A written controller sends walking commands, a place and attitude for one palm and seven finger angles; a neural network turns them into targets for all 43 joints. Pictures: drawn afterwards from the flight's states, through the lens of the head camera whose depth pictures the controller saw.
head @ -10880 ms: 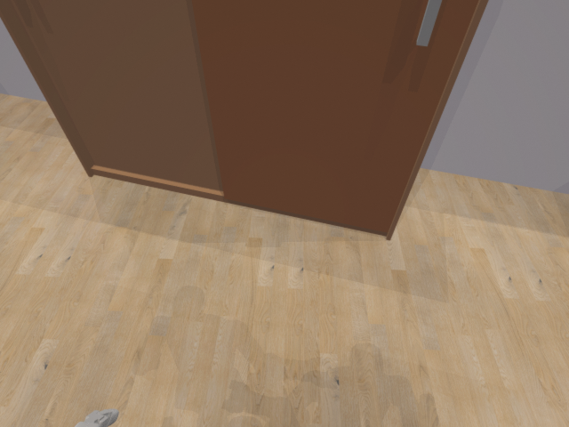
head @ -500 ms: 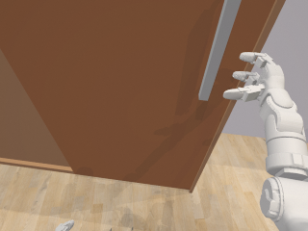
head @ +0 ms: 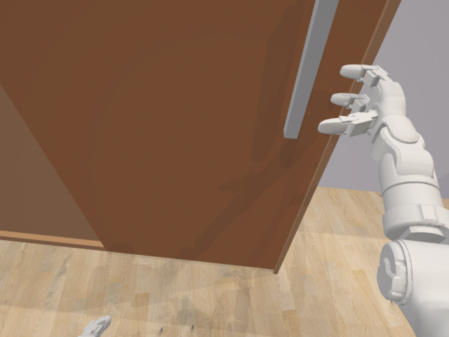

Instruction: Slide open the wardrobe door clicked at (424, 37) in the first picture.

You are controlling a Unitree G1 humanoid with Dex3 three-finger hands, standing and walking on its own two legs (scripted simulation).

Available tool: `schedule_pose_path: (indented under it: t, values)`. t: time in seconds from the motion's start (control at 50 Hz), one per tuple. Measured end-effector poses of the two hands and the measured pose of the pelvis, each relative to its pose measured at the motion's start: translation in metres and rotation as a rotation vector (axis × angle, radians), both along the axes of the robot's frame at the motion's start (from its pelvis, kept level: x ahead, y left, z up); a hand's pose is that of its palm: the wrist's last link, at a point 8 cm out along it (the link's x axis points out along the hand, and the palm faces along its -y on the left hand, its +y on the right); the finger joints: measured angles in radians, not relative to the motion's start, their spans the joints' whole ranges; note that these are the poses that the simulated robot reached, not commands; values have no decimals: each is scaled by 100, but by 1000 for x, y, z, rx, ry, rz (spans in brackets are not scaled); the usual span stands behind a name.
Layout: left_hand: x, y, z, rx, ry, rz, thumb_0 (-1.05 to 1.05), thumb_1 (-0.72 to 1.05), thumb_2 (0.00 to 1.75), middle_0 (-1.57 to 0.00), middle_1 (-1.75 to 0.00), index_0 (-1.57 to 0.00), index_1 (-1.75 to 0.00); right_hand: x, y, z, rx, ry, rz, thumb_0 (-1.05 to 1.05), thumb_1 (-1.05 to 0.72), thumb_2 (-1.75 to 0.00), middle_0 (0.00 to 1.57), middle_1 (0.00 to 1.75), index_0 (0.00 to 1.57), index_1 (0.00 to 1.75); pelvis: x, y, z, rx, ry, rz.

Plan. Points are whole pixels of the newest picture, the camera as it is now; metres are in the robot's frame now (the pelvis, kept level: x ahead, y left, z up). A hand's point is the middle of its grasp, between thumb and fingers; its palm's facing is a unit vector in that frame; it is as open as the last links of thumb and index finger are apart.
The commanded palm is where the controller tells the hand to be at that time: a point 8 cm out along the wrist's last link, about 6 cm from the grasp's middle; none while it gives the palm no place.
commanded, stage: move the hooked fingers beside the handle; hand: right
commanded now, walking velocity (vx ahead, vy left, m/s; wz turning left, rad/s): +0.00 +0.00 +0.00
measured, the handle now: (307, 59) +0.53 -0.08 +0.26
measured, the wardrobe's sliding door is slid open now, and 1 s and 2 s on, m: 0.00 0.00 0.00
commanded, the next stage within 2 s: feel for the door with the fingertips in 0.32 s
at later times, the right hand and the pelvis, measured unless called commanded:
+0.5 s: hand (337, 106) +0.46 -0.14 +0.21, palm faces +0.05 +1.00 -0.01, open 14.0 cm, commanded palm +0.44 -0.18 +0.21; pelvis +0.00 +0.00 +0.00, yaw +1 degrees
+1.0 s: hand (317, 99) +0.48 -0.11 +0.21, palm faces +0.05 +1.00 +0.01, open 14.0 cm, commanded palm +0.45 -0.16 +0.21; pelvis +0.00 +0.01 +0.00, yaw +1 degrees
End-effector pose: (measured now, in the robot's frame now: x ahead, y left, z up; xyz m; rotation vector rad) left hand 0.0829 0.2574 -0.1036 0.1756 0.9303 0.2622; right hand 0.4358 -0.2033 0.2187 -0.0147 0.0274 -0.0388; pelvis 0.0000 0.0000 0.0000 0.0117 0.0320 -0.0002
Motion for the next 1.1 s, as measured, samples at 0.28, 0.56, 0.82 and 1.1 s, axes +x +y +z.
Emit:
schedule_pose_path:
  t: [0.28,0.56,0.82,1.1]
  values:
    - [-27,-2,-5,-26,36,63,1,90,90,-20,-30,-20,-30,9,18,-7,9,-3,-3,-1,50,-30,30,120,30,120,4,-2,1,-4,3,34]
    - [7,2,2,-11,-25,7,1,90,90,-20,-30,-20,-30,-4,17,-2,0,12,-7,-1,50,-30,30,120,30,120,2,2,1,-2,-11,13]
    - [18,-3,3,-23,-45,-20,1,90,90,-20,-30,-20,-30,6,43,-4,20,15,15,-1,50,-30,30,120,30,120,1,4,0,-6,4,10]
    - [-25,2,-9,-30,66,46,1,90,90,-20,-30,-20,-30,20,39,-2,15,2,-6,-1,50,-30,30,120,30,120,6,5,0,-5,16,25]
